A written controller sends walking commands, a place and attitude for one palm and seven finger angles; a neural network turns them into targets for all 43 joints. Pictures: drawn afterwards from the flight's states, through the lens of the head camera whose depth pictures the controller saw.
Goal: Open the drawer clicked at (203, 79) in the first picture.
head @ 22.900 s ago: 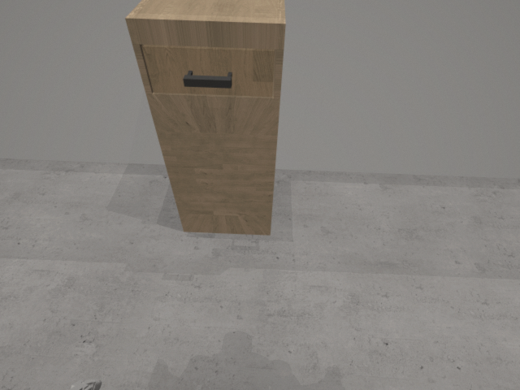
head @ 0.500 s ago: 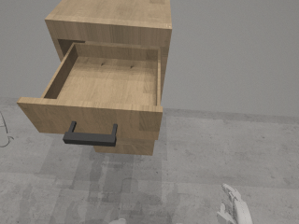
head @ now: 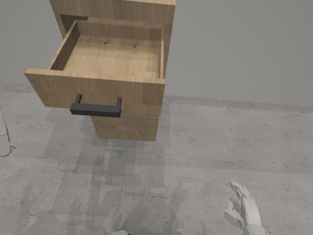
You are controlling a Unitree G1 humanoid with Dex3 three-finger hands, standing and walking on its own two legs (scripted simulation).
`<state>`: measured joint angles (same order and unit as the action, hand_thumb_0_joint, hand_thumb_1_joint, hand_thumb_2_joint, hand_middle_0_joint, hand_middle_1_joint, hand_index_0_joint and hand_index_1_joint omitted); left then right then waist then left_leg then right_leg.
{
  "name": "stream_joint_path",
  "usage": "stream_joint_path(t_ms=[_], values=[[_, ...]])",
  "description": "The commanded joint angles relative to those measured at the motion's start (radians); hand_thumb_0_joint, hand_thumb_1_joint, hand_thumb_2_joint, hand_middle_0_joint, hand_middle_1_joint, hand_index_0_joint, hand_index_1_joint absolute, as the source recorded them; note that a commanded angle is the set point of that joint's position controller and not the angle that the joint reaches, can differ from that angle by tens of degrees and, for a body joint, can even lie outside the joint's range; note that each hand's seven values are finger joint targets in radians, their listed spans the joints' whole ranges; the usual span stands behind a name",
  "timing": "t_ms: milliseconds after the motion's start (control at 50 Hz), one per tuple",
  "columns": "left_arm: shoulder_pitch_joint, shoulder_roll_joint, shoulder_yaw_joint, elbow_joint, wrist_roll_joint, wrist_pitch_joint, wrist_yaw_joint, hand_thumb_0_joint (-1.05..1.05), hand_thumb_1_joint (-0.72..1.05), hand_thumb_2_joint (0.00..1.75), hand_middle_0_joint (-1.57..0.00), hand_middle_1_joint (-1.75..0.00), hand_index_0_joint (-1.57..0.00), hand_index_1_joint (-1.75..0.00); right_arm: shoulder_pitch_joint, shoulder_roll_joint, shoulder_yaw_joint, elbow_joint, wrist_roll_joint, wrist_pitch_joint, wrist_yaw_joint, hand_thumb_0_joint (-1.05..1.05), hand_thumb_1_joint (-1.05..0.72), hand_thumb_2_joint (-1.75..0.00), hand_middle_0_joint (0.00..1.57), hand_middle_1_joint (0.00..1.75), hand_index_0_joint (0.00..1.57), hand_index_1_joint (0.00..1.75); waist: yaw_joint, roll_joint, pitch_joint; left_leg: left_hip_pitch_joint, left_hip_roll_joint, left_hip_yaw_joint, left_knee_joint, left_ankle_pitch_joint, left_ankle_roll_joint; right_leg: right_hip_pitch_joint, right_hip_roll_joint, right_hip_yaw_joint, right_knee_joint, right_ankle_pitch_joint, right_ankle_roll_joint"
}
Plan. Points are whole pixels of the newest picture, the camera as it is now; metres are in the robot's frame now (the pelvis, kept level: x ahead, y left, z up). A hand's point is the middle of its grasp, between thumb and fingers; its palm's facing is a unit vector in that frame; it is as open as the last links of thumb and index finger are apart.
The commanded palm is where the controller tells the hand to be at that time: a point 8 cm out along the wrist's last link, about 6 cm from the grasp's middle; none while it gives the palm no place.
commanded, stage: stop stepping back and stand still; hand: left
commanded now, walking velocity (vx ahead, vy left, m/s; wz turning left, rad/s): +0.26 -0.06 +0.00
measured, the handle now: (97, 104) +0.44 +0.20 +0.04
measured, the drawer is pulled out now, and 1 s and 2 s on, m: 0.30 0.30 0.30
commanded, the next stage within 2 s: let the arm hang, fingers relaxed in 0.94 s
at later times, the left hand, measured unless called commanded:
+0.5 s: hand out of the picture +0.09 +0.22 +0.21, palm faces +0.41 -0.79 -0.45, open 7.5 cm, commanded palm +0.03 +0.26 +0.23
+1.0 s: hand out of the picture +0.08 +0.23 +0.21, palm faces +0.41 -0.79 -0.44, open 7.5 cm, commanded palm +0.01 +0.27 +0.23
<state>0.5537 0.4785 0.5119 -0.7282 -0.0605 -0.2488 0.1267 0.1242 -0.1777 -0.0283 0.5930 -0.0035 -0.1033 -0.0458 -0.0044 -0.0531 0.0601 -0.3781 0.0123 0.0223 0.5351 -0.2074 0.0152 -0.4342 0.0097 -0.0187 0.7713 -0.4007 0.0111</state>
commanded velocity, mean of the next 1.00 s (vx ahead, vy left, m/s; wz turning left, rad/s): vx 0.10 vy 0.03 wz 0.00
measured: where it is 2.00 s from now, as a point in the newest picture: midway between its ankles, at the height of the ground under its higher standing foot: outside the picture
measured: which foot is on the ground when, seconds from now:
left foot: down 0.00-0.18, up 0.20-0.40, down 0.42-1.00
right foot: up 0.00-0.14, down 0.16-1.00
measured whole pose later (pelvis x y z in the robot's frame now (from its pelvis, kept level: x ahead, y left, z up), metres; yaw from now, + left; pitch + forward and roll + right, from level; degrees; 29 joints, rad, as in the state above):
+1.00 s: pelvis -0.11 -0.01 +0.01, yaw +1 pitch -1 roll -1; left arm 0.57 0.41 0.42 -0.66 -0.05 -0.22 0.14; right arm 0.21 -0.18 0.03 0.59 0.01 -0.11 -0.04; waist 0.00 -0.01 0.03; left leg -0.22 0.01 0.05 0.46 -0.23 0.02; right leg -0.23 -0.02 -0.11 0.41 -0.17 -0.01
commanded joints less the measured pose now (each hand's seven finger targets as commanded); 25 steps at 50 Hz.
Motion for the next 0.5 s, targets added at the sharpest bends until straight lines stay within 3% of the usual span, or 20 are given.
stream_joint_path(t_ms=[0,20,80,100,120,140,160,180,200,240,280,300,320,340,360,380,400,420,440,480], values=[[0.045,0.105,0.082,-0.316,-0.003,-0.071,0.024,0.0,0.9,0.9,-0.2,-0.3,-0.2,-0.3,0.007,-0.143,-0.048,-0.131,0.005,-0.088,0.02,0.0,-0.9,-0.9,0.2,0.3,0.2,0.3,-0.003,0.277,-0.29,0.271,0.28,-0.143,-0.114,0.679,0.107,0.011,0.007,0.009,0.146,-0.059,0.013],[0.047,0.098,0.078,-0.315,-0.004,-0.063,0.024,0.0,0.9,0.9,-0.2,-0.3,-0.2,-0.3,0.004,-0.145,-0.042,-0.14,0.011,-0.089,0.027,0.0,-0.9,-0.9,0.2,0.3,0.2,0.3,-0.002,0.3,-0.262,0.241,0.255,-0.13,-0.13,0.557,0.097,0.031,0.008,-0.016,0.096,-0.064,0.017],[0.054,0.146,0.133,-0.257,-0.016,-0.024,0.039,0.0,0.9,0.9,-0.2,-0.3,-0.2,-0.3,-0.009,-0.15,-0.02,-0.166,0.023,-0.077,0.02,0.0,-0.9,-0.9,0.2,0.3,0.2,0.3,-0.007,0.286,-0.176,0.058,0.206,-0.128,-0.199,-0.06,0.071,0.197,0.007,-0.057,-0.173,-0.053,0.012],[0.04,0.141,0.123,-0.24,-0.017,-0.017,0.038,0.0,0.9,0.9,-0.2,-0.3,-0.2,-0.3,-0.028,-0.148,-0.008,-0.176,0.029,-0.065,0.015,0.0,-0.9,-0.9,0.2,0.3,0.2,0.3,-0.006,0.261,-0.158,-0.031,0.164,-0.111,-0.205,-0.253,0.046,0.31,0.003,-0.081,-0.311,0.019,0.001],[0.025,0.155,0.132,-0.199,-0.012,-0.014,0.036,0.0,0.9,0.9,-0.2,-0.3,-0.2,-0.3,-0.031,-0.139,-0.007,-0.176,0.031,-0.051,0.011,0.0,-0.9,-0.9,0.2,0.3,0.2,0.3,-0.013,0.181,-0.146,-0.066,0.095,-0.044,-0.13,-0.333,0.01,0.35,-0.033,-0.057,-0.417,0.042,-0.025],[0.007,0.173,0.137,-0.166,-0.012,-0.013,0.034,0.0,0.9,0.9,-0.2,-0.3,-0.2,-0.3,-0.027,-0.131,-0.011,-0.174,0.032,-0.033,0.011,0.0,-0.9,-0.9,0.2,0.3,0.2,0.3,-0.026,0.026,-0.125,-0.026,0.024,0.004,0.09,-0.287,-0.025,0.233,-0.161,0.104,-0.541,-0.043,-0.094],[-0.024,0.208,0.164,-0.152,-0.021,-0.013,0.042,0.0,0.9,0.9,-0.2,-0.3,-0.2,-0.3,-0.022,-0.137,-0.01,-0.155,0.029,-0.025,0.005,0.0,-0.9,-0.9,0.2,0.3,0.2,0.3,-0.027,-0.07,-0.12,0.027,-0.012,-0.003,0.328,-0.212,-0.035,0.08,-0.318,0.27,-0.63,-0.078,-0.155],[-0.029,0.165,0.123,-0.117,-0.025,0.004,0.041,0.0,0.9,0.9,-0.2,-0.3,-0.2,-0.3,-0.01,-0.145,-0.027,-0.142,0.045,-0.019,0.004,0.0,-0.9,-0.9,0.2,0.3,0.2,0.3,-0.012,-0.185,-0.118,-0.019,-0.03,-0.04,0.509,-0.204,-0.035,0.031,-0.366,0.386,-0.66,-0.162,-0.188],[-0.017,0.127,0.097,-0.073,-0.02,0.009,0.037,0.0,0.9,0.9,-0.2,-0.3,-0.2,-0.3,-0.002,-0.155,-0.029,-0.119,0.034,-0.012,0.001,0.0,-0.9,-0.9,0.2,0.3,0.2,0.3,-0.034,-0.137,-0.083,-0.051,-0.008,-0.064,0.571,-0.153,-0.027,0.035,-0.343,0.294,-0.626,-0.089,-0.169],[0.001,0.104,0.077,-0.013,-0.011,0.003,0.03,0.0,0.9,0.9,-0.2,-0.3,-0.2,-0.3,-0.043,-0.138,-0.013,-0.124,0.026,-0.004,-0.005,0.0,-0.9,-0.9,0.2,0.3,0.2,0.3,-0.034,-0.081,-0.068,-0.028,0.024,-0.051,0.428,-0.131,-0.02,0.041,-0.291,0.15,-0.585,-0.025,-0.135],[-0.033,0.102,0.043,-0.02,0.008,-0.005,0.028,0.0,0.9,0.9,-0.2,-0.3,-0.2,-0.3,-0.078,-0.142,-0.01,-0.138,0.025,-0.013,-0.016,0.0,-0.9,-0.9,0.2,0.3,0.2,0.3,-0.019,-0.079,-0.026,0.022,0.034,-0.017,0.201,-0.166,0.004,0.046,-0.277,0.127,-0.592,-0.083,-0.119],[-0.024,0.089,0.03,-0.015,0.018,-0.009,0.033,0.0,0.9,0.9,-0.2,-0.3,-0.2,-0.3,-0.057,-0.139,-0.007,-0.127,0.021,-0.025,-0.017,0.0,-0.9,-0.9,0.2,0.3,0.2,0.3,-0.016,-0.094,-0.045,0.05,0.025,0.01,0.085,-0.185,0.018,0.089,-0.272,0.136,-0.582,-0.114,-0.117],[-0.011,0.079,0.019,-0.023,0.022,-0.009,0.039,0.0,0.9,0.9,-0.2,-0.3,-0.2,-0.3,-0.035,-0.14,-0.008,-0.122,0.018,-0.035,-0.018,0.0,-0.9,-0.9,0.2,0.3,0.2,0.3,-0.018,-0.064,-0.061,0.092,0.008,0.043,-0.032,-0.165,0.028,0.125,-0.251,0.138,-0.568,-0.122,-0.109],[-0.02,0.079,0.011,-0.077,0.022,-0.016,0.043,0.0,0.9,0.9,-0.2,-0.3,-0.2,-0.3,-0.019,-0.147,-0.013,-0.128,0.016,-0.048,-0.018,0.0,-0.9,-0.9,0.2,0.3,0.2,0.3,-0.02,-0.031,-0.077,0.125,0.008,0.039,-0.143,-0.145,0.037,0.174,-0.23,0.129,-0.527,-0.084,-0.096],[-0.019,0.094,0.018,-0.122,0.02,-0.026,0.048,0.0,0.9,0.9,-0.2,-0.3,-0.2,-0.3,-0.004,-0.154,-0.017,-0.134,0.012,-0.059,-0.018,0.0,-0.9,-0.9,0.2,0.3,0.2,0.3,-0.02,0.034,-0.089,0.146,0.039,0.002,-0.222,-0.133,0.051,0.215,-0.184,0.107,-0.452,-0.019,-0.075],[-0.014,0.109,0.026,-0.176,0.015,-0.031,0.049,0.0,0.9,0.9,-0.2,-0.3,-0.2,-0.3,-0.015,-0.173,-0.026,-0.155,0.012,-0.063,-0.02,0.0,-0.9,-0.9,0.2,0.3,0.2,0.3,-0.01,0.149,-0.104,0.17,0.104,-0.074,-0.257,-0.039,0.069,0.244,-0.118,0.053,-0.338,0.128,-0.05],[-0.023,0.128,0.042,-0.221,0.018,-0.038,0.05,0.0,0.9,0.9,-0.2,-0.3,-0.2,-0.3,-0.012,-0.188,-0.033,-0.166,0.014,-0.065,-0.012,0.0,-0.9,-0.9,0.2,0.3,0.2,0.3,0.002,0.217,-0.15,0.192,0.163,-0.161,-0.202,0.095,0.088,0.231,-0.073,0.007,-0.239,0.202,-0.029],[0.025,0.139,0.063,-0.189,0.019,-0.04,0.047,0.0,0.9,0.9,-0.2,-0.3,-0.2,-0.3,-0.002,-0.165,-0.023,-0.145,0.019,-0.061,-0.008,0.0,-0.9,-0.9,0.2,0.3,0.2,0.3,0.002,0.254,-0.169,0.136,0.181,-0.177,-0.226,-0.028,0.089,0.236,-0.063,-0.025,-0.242,0.091,-0.013],[0.01,0.136,0.067,-0.203,0.026,-0.037,0.051,0.0,0.9,0.9,-0.2,-0.3,-0.2,-0.3,-0.004,-0.15,-0.013,-0.147,0.016,-0.06,-0.007,0.0,-0.9,-0.9,0.2,0.3,0.2,0.3,-0.003,0.266,-0.13,0.067,0.172,-0.182,-0.257,-0.116,0.084,0.251,-0.047,-0.036,-0.235,0.085,-0.015],[-0.042,0.14,0.066,-0.212,0.025,-0.038,0.057,0.0,0.9,0.9,-0.2,-0.3,-0.2,-0.3,-0.011,-0.157,-0.012,-0.145,0.021,-0.07,-0.013,0.0,-0.9,-0.9,0.2,0.3,0.2,0.3,-0.006,0.193,-0.074,-0.025,0.152,-0.154,-0.256,-0.185,0.071,0.292,-0.051,-0.019,-0.267,0.114,-0.016]])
